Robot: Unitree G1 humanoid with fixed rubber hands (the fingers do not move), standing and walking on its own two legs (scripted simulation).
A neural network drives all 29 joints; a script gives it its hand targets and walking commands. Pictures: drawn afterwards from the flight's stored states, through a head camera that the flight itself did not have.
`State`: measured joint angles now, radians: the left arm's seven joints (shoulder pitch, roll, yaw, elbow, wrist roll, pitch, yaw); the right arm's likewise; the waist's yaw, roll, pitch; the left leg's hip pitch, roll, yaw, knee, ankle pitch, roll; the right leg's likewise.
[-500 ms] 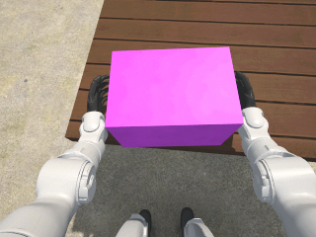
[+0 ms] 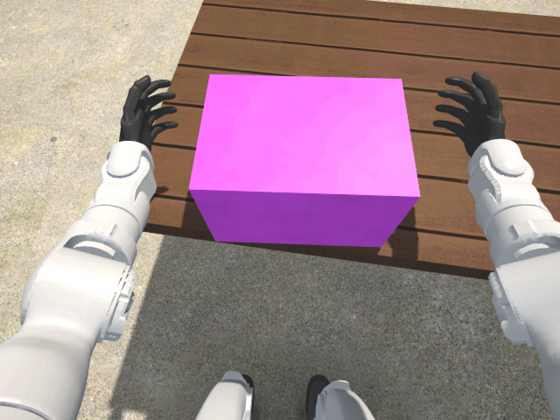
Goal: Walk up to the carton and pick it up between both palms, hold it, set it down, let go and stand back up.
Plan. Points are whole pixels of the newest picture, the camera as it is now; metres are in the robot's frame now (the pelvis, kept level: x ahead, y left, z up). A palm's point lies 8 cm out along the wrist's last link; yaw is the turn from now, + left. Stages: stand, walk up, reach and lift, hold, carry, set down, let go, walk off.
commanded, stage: set down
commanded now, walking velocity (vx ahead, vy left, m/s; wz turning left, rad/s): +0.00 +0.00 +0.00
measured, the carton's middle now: (301, 166) +0.48 +0.03 -0.01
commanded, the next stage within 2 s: none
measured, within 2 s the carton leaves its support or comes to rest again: neither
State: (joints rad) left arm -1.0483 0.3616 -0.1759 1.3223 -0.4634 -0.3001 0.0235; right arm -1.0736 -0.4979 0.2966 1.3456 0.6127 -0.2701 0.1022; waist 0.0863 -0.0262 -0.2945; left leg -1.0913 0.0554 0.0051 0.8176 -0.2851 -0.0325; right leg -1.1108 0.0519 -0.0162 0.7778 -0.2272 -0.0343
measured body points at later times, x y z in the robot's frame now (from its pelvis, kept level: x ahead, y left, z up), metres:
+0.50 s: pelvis +0.01 +0.00 +0.03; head +0.10 +0.02 +0.47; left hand +0.47 +0.28 +0.14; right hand +0.52 -0.22 +0.16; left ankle +0.03 +0.14 -0.68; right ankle +0.05 -0.09 -0.68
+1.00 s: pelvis +0.03 +0.01 +0.05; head +0.09 +0.01 +0.50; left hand +0.41 +0.28 +0.11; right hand +0.46 -0.22 +0.11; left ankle +0.03 +0.14 -0.68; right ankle +0.05 -0.09 -0.68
